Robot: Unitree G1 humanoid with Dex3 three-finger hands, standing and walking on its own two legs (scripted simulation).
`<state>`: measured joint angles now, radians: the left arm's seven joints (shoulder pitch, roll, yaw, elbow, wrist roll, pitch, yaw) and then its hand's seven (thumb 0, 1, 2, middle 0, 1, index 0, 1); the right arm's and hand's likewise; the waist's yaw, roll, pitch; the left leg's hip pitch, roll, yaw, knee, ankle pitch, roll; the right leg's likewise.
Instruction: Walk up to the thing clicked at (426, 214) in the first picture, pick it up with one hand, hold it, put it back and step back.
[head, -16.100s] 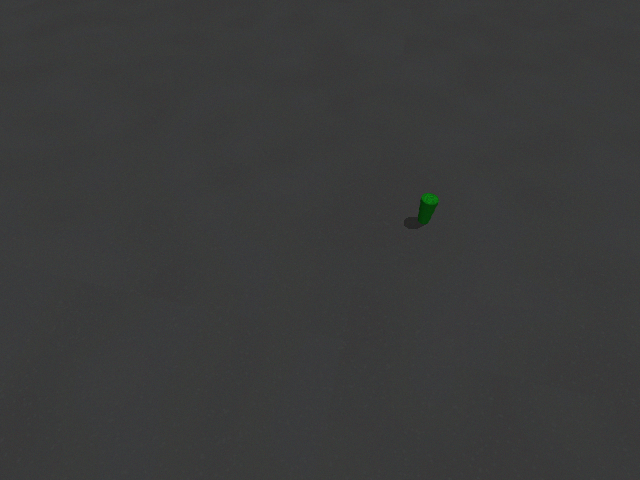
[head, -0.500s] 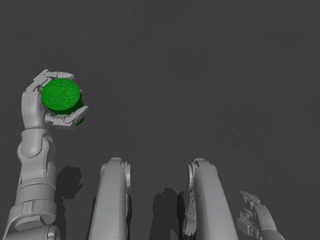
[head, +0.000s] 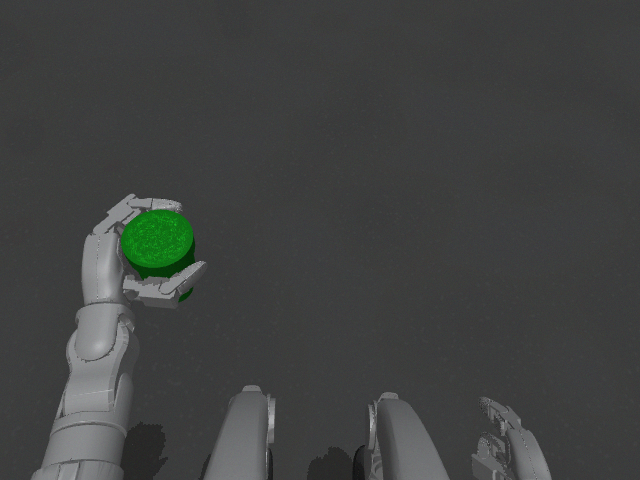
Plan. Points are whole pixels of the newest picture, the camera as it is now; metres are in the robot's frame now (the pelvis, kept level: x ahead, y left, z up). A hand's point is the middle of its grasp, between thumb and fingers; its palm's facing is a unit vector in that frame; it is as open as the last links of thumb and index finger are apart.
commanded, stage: lift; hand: left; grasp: from the side
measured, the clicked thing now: (167, 264) +0.36 +0.21 +0.00
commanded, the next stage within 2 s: hold in 1.02 s
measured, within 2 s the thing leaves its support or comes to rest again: neither
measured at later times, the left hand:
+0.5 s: hand (158, 227) +0.36 +0.19 +0.10, palm faces +0.16 -0.99 -0.02, open 9.4 cm
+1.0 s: hand (160, 201) +0.37 +0.18 +0.14, palm faces +0.16 -0.99 +0.00, open 9.5 cm
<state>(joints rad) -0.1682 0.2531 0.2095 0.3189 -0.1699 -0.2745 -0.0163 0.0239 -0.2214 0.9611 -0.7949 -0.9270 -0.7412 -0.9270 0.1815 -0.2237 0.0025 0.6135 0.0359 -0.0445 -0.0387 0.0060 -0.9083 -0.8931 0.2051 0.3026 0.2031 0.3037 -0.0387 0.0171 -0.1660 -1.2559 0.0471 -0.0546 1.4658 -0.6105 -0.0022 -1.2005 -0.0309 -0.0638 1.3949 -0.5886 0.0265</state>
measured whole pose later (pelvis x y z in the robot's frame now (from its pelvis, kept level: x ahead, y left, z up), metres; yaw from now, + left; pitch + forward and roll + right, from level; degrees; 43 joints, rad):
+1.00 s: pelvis +0.03 +0.00 +0.10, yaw +1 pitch +10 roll -2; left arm -0.12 0.18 0.15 0.41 -0.15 -0.34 -0.01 0.02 -0.22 0.96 -0.79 -0.93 -0.74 -0.93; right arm 0.23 -0.21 0.00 0.66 0.00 -0.02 -0.03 0.01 -0.91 -0.90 0.20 0.30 0.20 0.30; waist -0.03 0.01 -0.06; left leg -0.67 0.05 -0.02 0.96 -0.47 -0.01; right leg -0.63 -0.03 -0.05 0.90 -0.44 0.03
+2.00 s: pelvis +0.03 +0.00 +0.12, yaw +1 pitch +5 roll -2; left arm -0.14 0.17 0.14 0.45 -0.15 -0.34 -0.01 0.02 -0.22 0.96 -0.79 -0.94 -0.73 -0.94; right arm 0.23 -0.21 0.00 0.67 0.00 -0.03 -0.01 0.01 -0.92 -0.90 0.20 0.30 0.20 0.30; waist -0.02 0.01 -0.02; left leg -0.52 0.04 0.00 0.84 -0.41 -0.01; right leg -0.49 -0.03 -0.04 0.78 -0.38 0.03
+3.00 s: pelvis +0.03 +0.00 +0.12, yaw +1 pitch +5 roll -2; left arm -0.13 0.16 0.13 0.45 -0.14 -0.35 0.00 0.03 -0.22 0.96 -0.78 -0.96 -0.73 -0.95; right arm 0.23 -0.20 0.00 0.68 0.00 -0.03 -0.01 0.01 -0.92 -0.90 0.20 0.30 0.20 0.30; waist -0.02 0.01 -0.02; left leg -0.52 0.04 0.00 0.83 -0.40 0.00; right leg -0.48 -0.03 -0.04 0.77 -0.38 0.03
